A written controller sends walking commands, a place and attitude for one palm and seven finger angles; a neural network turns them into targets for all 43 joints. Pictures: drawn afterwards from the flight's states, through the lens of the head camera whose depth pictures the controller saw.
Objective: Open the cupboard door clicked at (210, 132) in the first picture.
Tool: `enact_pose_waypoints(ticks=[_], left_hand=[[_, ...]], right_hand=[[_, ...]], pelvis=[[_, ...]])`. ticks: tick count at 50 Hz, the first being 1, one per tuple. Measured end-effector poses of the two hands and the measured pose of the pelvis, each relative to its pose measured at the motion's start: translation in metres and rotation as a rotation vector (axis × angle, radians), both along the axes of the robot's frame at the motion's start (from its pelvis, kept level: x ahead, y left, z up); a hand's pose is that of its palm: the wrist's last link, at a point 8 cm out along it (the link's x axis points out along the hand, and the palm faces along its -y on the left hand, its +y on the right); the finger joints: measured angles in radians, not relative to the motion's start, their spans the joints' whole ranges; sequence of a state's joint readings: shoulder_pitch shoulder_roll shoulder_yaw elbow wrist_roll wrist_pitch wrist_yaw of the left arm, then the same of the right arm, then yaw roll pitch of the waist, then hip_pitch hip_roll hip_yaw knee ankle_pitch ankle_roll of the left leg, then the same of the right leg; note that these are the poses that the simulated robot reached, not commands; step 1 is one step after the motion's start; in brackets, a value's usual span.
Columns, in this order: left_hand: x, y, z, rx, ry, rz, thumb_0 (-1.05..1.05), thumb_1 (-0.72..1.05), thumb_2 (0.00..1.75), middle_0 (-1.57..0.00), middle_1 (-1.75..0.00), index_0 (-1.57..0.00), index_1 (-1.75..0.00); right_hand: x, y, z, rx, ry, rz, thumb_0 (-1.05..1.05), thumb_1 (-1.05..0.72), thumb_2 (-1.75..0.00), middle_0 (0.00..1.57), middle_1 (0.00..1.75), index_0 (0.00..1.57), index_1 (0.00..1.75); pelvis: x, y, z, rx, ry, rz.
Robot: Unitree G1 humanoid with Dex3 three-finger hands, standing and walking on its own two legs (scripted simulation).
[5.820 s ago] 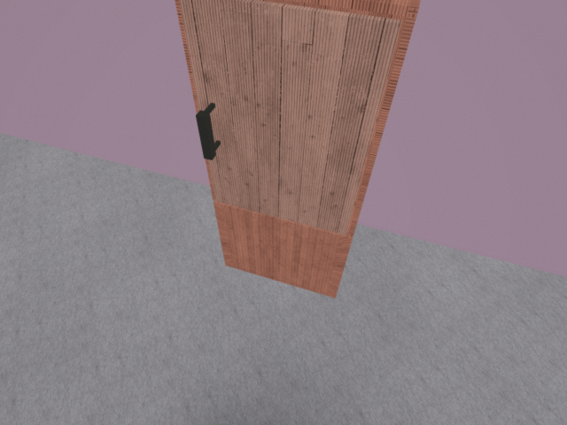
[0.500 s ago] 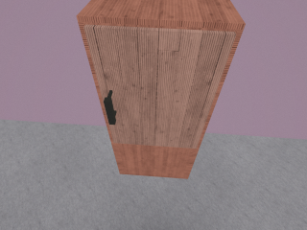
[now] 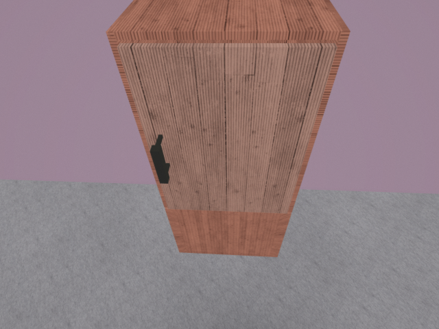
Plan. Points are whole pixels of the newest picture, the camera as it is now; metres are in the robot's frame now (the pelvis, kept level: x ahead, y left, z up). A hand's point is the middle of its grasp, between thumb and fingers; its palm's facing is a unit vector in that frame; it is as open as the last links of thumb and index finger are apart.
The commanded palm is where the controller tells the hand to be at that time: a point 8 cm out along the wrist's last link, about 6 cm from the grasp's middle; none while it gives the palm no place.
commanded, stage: come to a stop and stand still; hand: left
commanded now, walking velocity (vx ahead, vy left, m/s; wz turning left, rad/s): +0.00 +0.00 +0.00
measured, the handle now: (162, 159) +0.54 +0.19 -0.05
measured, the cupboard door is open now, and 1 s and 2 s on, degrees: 0 0 0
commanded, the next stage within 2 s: look again from close up in 0.18 s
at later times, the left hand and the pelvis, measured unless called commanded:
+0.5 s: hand out of the picture +0.03 +0.16 -0.17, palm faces -0.01 -0.98 -0.21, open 7.4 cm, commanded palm none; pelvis +0.02 -0.02 +0.00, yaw -1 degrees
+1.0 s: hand out of the picture +0.11 +0.16 -0.12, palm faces +0.16 -0.96 -0.23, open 7.4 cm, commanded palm +0.12 +0.21 -0.07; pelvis +0.02 -0.04 +0.00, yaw -1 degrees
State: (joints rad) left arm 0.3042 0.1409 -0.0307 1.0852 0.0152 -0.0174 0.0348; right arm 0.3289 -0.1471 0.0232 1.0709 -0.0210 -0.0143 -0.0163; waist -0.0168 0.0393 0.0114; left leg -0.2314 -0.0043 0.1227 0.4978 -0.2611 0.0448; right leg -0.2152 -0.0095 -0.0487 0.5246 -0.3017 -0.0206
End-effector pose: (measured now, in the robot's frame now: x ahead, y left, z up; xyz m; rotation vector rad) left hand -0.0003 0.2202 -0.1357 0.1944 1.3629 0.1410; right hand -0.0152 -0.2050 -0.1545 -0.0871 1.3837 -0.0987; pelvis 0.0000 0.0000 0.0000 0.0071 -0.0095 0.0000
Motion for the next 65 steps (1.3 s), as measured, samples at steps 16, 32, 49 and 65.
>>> enact_pose_waypoints(ticks=[16, 32, 49, 65], left_hand=[[0.014, -0.010, -0.001, -0.009, 0.003, 0.001, 0.01, 0.91, 0.90, -0.20, -0.30, -0.20, -0.29], [0.035, -0.015, 0.001, 0.007, -0.029, -0.008, 0.01, 0.91, 0.90, -0.21, -0.30, -0.20, -0.29], [0.070, -0.018, 0.023, 0.026, -0.235, 0.073, 0.02, 0.91, 0.90, -0.21, -0.30, -0.20, -0.30], [0.149, -0.009, 0.079, -0.215, -1.336, -0.184, 0.01, 0.66, 0.80, -0.22, -0.46, -0.21, -0.46]], right_hand=[[0.028, -0.026, 0.008, -0.047, -0.023, 0.008, 0.01, -0.91, -0.89, 0.20, 0.30, 0.19, 0.30], [0.058, -0.054, 0.014, -0.080, -0.061, 0.025, 0.00, -0.90, -0.89, 0.20, 0.30, 0.19, 0.30], [0.073, -0.077, 0.019, -0.112, -0.152, 0.018, 0.01, -0.90, -0.89, 0.20, 0.30, 0.20, 0.30], [0.194, -0.092, 0.033, -0.194, -0.891, 0.134, 0.01, -0.90, -0.89, 0.20, 0.30, 0.19, 0.30]], pelvis=[[0.011, -0.012, 0.003, 0.010, -0.002, -0.012], [0.018, -0.029, 0.005, 0.011, -0.004, -0.010], [0.020, -0.042, 0.004, 0.006, 0.005, -0.016], [-0.036, -0.039, -0.084, 0.023, 0.234, 0.006]])
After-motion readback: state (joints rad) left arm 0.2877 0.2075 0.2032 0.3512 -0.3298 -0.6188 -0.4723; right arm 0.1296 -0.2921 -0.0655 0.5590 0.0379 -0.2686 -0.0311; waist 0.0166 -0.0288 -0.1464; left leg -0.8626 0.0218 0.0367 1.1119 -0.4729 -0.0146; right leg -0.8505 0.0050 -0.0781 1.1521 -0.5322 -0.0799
